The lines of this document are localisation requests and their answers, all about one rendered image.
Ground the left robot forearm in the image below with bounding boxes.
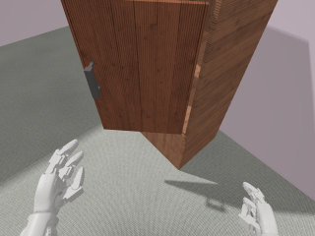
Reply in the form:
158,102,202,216
20,211,59,236

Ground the robot left hand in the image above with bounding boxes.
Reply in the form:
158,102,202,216
33,139,85,215

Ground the cupboard door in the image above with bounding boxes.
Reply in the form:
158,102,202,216
60,0,210,135

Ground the robot right hand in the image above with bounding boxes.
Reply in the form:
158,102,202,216
238,182,280,236

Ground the handle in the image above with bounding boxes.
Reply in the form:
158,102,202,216
84,60,101,99

